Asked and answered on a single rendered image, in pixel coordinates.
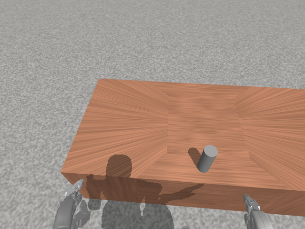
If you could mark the can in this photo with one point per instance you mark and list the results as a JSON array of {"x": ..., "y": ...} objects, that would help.
[{"x": 208, "y": 155}]

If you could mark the right robot hand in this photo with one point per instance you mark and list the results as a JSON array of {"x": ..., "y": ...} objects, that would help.
[{"x": 255, "y": 219}]

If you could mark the left robot hand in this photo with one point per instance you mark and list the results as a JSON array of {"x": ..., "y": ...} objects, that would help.
[{"x": 66, "y": 208}]

